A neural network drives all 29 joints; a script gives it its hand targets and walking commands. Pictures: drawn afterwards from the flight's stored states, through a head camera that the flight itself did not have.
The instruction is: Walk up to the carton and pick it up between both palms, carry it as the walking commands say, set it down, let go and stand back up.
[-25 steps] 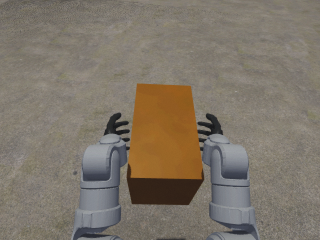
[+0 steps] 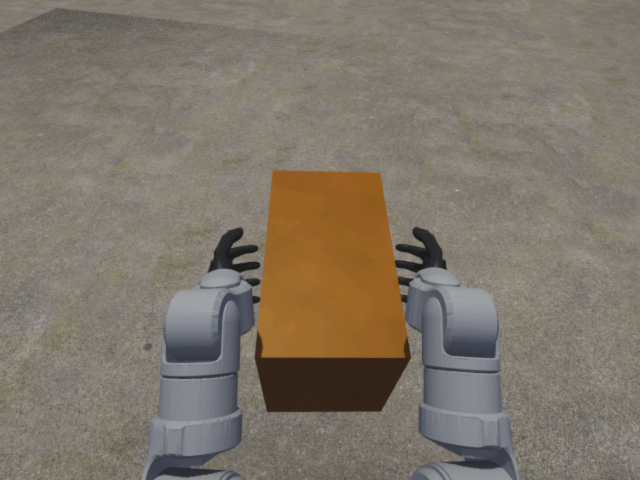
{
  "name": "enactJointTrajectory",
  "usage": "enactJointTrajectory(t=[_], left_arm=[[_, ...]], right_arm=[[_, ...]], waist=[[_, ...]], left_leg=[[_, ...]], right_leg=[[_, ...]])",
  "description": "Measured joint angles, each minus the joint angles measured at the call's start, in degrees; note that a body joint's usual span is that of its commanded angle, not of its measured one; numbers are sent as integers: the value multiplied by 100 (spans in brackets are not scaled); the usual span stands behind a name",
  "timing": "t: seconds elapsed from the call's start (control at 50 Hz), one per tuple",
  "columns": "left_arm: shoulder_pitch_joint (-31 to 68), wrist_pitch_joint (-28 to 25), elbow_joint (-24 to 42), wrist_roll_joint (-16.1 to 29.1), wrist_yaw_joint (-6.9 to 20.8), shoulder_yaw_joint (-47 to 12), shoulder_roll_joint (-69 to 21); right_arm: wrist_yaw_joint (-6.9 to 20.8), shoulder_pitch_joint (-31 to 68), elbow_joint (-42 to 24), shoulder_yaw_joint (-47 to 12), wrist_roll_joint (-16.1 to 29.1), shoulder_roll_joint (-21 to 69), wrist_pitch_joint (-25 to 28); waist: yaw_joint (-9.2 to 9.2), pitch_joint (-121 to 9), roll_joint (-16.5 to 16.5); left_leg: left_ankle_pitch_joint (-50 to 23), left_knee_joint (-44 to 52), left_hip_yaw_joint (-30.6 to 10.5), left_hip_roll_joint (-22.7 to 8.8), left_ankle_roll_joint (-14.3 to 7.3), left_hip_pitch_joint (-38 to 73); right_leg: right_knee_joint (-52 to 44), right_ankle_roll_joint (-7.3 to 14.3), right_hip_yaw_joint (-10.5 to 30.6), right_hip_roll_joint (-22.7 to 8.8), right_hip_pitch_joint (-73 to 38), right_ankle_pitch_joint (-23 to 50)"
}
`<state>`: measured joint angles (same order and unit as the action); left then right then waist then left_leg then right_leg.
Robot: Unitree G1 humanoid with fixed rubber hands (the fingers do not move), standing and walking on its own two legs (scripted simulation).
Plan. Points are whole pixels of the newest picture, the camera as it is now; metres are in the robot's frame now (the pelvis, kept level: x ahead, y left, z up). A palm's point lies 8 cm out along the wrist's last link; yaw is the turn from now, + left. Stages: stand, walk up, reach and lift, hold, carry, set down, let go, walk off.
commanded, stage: carry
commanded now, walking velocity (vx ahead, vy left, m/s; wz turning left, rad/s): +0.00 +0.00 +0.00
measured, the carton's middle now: (325, 288) +0.37 +0.00 +0.03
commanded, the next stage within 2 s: hold in 1.54 s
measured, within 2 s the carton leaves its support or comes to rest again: neither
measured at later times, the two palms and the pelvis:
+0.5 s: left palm (241, 288) +0.33 +0.11 +0.09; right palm (429, 290) +0.34 -0.13 +0.08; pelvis +0.02 -0.01 +0.00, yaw +0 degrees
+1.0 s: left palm (243, 295) +0.33 +0.11 +0.08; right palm (431, 303) +0.33 -0.13 +0.06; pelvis +0.01 +0.00 +0.00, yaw +0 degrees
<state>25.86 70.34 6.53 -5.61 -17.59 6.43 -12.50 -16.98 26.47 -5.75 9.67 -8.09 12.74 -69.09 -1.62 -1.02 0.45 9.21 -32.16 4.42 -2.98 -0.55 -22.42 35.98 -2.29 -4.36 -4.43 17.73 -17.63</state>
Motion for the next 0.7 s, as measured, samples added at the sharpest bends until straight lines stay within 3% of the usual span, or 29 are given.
enactJointTrajectory(t=[0.34,0.42,0.58,0.7], left_arm=[[0,-68,-145,-103,79,0,0],[1,-560,-881,-356,253,54,1],[-7,-914,-930,-213,300,54,3],[-7,-1236,-1231,-359,424,55,4]], right_arm=[[22,0,101,31,0,-1,46],[202,46,801,289,-106,16,518],[239,-53,863,318,-107,-25,933],[313,-102,1124,381,-119,-46,1240]], waist=[[0,0,0],[1,-45,0],[0,-31,5],[0,-35,5]], left_leg=[[5,31,2,-1,44,-149],[46,30,0,-1,56,-105],[66,30,-1,-21,76,-71],[72,30,0,-16,92,47]], right_leg=[[-3,50,0,2,163,-17],[-3,52,-2,2,118,-64],[-3,73,-3,21,87,-89],[-3,74,-3,15,-32,-90]])
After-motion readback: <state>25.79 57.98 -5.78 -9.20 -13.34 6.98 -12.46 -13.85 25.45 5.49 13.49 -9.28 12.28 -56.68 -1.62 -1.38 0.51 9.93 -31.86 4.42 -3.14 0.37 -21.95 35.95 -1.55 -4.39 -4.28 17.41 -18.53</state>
